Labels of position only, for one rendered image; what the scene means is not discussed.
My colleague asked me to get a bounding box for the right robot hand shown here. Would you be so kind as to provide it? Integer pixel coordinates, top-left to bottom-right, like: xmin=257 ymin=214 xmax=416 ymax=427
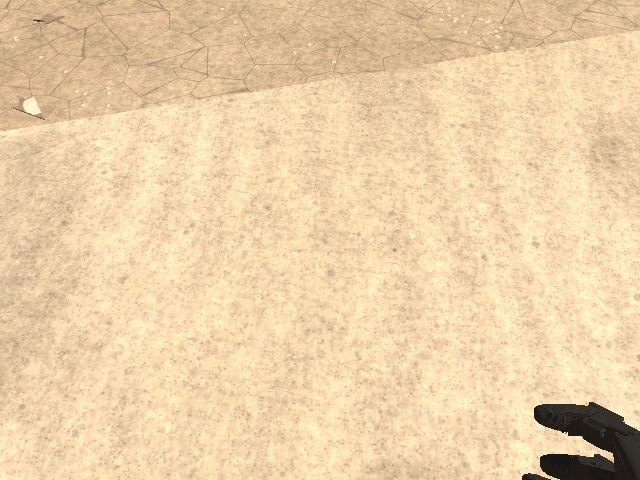
xmin=522 ymin=402 xmax=640 ymax=480

